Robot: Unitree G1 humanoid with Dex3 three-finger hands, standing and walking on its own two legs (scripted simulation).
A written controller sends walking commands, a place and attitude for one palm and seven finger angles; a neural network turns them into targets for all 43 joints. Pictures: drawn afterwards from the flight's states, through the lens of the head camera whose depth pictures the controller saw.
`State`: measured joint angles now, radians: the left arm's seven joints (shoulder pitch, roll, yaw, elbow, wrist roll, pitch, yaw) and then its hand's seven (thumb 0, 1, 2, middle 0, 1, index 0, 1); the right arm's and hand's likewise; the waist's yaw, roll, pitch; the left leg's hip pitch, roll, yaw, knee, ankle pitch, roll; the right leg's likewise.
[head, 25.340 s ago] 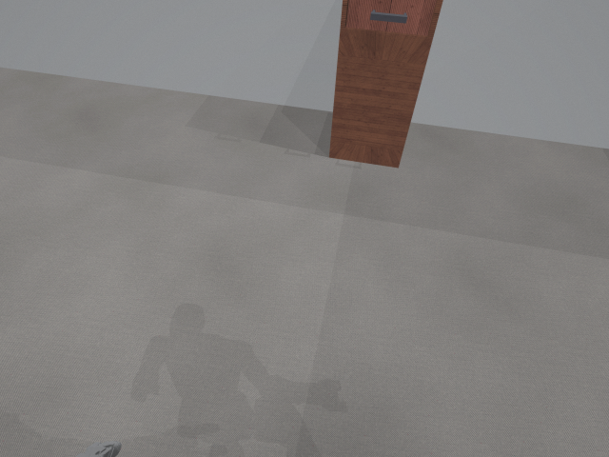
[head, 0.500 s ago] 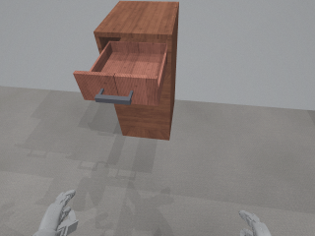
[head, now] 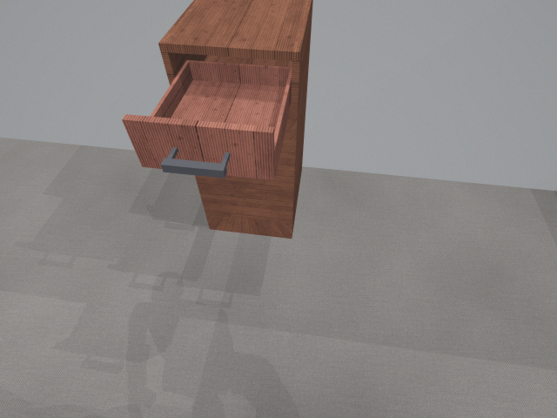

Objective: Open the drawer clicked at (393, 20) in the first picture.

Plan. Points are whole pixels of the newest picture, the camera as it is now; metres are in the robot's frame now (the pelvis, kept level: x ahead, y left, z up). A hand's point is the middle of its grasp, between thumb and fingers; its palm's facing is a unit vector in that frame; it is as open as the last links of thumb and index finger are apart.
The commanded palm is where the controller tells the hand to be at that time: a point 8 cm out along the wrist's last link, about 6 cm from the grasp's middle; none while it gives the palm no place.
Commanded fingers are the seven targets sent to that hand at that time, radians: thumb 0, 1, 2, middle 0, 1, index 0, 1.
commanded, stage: let the arm hang, fingers relaxed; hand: left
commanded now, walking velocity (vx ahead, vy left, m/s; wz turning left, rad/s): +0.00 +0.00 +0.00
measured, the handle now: (197, 161) +0.61 +0.22 -0.03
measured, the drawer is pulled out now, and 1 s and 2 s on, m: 0.30 0.30 0.30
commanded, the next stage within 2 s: look to check the result in 0.42 s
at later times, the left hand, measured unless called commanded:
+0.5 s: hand out of the picture +0.04 +0.17 -0.17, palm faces +0.03 -0.98 -0.22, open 7.4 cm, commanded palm none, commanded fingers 0.00 0.90 0.90 -0.20 -0.30 -0.20 -0.30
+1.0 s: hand out of the picture +0.07 +0.19 -0.16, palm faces +0.02 -0.96 -0.27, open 7.4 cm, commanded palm none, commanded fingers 0.00 0.90 0.90 -0.20 -0.30 -0.20 -0.30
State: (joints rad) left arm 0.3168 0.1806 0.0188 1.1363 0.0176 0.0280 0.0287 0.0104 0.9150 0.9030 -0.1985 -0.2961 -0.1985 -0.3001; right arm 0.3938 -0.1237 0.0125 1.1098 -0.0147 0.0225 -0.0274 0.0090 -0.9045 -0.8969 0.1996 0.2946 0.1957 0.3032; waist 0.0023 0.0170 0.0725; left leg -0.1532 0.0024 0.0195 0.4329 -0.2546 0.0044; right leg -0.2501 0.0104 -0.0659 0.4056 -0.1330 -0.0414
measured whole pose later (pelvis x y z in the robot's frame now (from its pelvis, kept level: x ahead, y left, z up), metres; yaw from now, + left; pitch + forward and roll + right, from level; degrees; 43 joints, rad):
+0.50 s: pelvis +0.01 -0.01 +0.00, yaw +0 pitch -2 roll +0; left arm 0.23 0.16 0.03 1.11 0.02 0.01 0.03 0.01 0.91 0.90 -0.20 -0.30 -0.20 -0.30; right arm 0.31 -0.15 -0.01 1.10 -0.01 0.00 -0.03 0.01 -0.90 -0.90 0.20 0.29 0.20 0.30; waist 0.00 0.01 0.06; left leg -0.11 0.01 0.02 0.40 -0.26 -0.01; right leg -0.23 0.02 -0.06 0.41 -0.16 -0.05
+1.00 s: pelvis +0.03 -0.02 +0.00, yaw +0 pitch -2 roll +0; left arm 0.17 0.21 0.03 1.13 0.02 0.00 0.02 0.01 0.91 0.90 -0.20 -0.30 -0.20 -0.30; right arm 0.24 -0.21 -0.01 1.11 -0.01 0.00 -0.03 0.01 -0.90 -0.90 0.20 0.29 0.20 0.30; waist 0.00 0.02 0.07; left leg -0.07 0.03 0.01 0.35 -0.25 -0.02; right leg -0.18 0.04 -0.08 0.36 -0.15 -0.06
